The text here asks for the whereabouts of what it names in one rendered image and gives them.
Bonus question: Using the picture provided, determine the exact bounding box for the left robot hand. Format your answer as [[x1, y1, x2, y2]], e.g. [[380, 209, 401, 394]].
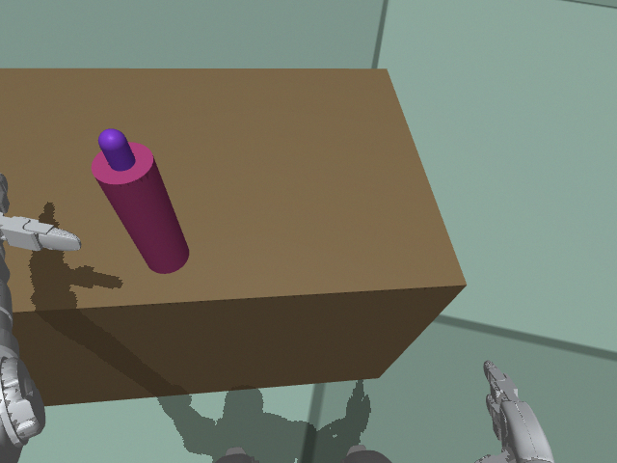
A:
[[0, 173, 81, 251]]

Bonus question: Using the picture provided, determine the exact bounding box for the left robot arm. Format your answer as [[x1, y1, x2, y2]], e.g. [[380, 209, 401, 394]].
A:
[[0, 240, 45, 463]]

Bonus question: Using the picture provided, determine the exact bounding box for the bottle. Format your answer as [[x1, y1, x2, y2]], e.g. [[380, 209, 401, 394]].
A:
[[92, 128, 189, 274]]

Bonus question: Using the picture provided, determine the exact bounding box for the right robot hand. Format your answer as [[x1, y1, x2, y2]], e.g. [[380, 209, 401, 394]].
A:
[[474, 361, 554, 463]]

